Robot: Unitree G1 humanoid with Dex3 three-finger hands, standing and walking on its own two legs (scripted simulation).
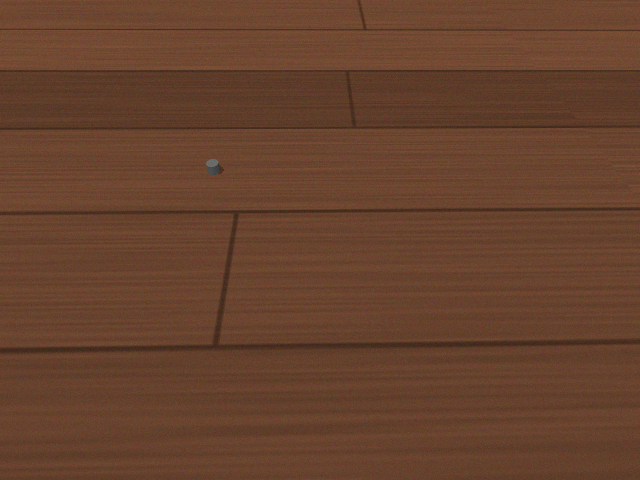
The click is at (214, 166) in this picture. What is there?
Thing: low tin
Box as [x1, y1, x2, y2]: [206, 159, 219, 174]
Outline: 210,159 206,162 206,166 210,174 215,174 219,172 218,162 215,159
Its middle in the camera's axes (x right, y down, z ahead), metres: -0.51 -0.36 +1.90
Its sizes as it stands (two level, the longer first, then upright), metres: 0.060 0.060 0.049
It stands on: the floor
